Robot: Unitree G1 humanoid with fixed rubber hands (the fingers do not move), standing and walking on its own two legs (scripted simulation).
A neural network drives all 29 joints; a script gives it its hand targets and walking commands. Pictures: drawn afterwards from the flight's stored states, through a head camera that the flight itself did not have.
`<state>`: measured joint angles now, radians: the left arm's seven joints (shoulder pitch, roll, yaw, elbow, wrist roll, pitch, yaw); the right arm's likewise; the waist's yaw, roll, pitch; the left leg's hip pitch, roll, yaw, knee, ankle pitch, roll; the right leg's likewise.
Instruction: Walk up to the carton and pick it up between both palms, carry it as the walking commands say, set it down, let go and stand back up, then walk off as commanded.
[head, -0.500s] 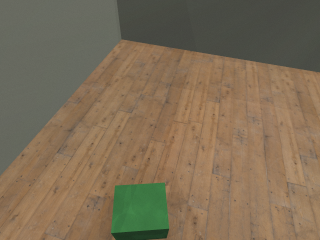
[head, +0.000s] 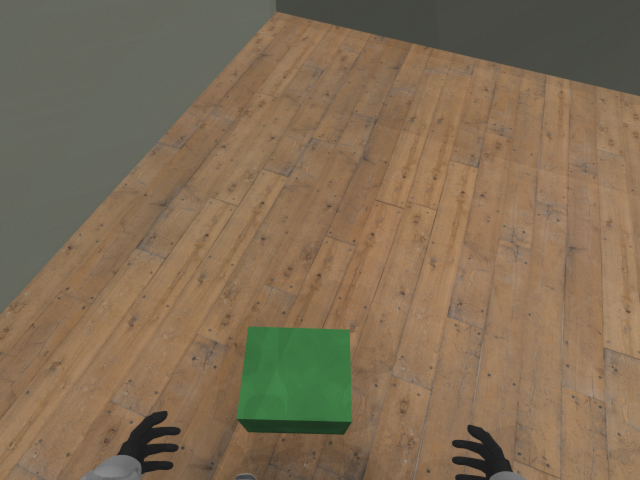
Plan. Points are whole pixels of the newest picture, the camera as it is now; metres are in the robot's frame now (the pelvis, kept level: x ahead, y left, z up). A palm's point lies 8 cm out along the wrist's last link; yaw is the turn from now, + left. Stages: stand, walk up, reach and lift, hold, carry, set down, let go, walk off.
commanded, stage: reach and lift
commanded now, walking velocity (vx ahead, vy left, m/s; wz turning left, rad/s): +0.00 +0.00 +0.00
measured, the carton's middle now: (297, 382) +0.40 +0.04 -0.64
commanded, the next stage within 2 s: none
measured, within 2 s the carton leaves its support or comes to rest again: neither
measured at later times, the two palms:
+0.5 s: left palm (145, 413) +0.23 +0.25 -0.15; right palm (460, 432) +0.22 -0.21 -0.15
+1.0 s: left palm (163, 318) +0.39 +0.27 -0.18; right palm (428, 336) +0.37 -0.19 -0.18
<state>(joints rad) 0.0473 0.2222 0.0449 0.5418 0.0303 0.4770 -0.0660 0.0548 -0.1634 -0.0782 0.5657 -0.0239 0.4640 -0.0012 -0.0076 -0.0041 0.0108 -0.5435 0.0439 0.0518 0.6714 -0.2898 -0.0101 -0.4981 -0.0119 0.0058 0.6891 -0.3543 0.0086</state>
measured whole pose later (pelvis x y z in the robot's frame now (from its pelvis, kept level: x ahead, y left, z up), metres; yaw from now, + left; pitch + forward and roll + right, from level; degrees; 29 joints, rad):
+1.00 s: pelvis -0.08 +0.02 -0.10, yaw +0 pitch +36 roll -2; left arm -0.95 0.39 0.24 0.92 -0.04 0.20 -0.08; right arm -0.85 -0.23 -0.25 0.81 0.10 0.21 -0.03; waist -0.02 -0.01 -0.04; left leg -1.45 0.03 0.01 1.10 -0.29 0.02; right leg -1.39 -0.03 -0.01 1.12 -0.37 0.03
